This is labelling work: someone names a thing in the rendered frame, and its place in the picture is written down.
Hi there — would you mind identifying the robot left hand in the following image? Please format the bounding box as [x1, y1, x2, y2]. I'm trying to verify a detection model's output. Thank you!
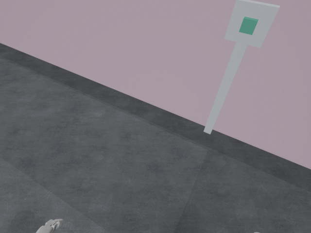
[36, 219, 64, 233]

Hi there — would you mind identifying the panel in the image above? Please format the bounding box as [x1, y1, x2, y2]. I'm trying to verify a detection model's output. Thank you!
[204, 0, 280, 134]

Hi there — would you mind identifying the button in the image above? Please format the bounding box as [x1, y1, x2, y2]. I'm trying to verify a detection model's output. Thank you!
[239, 17, 258, 35]

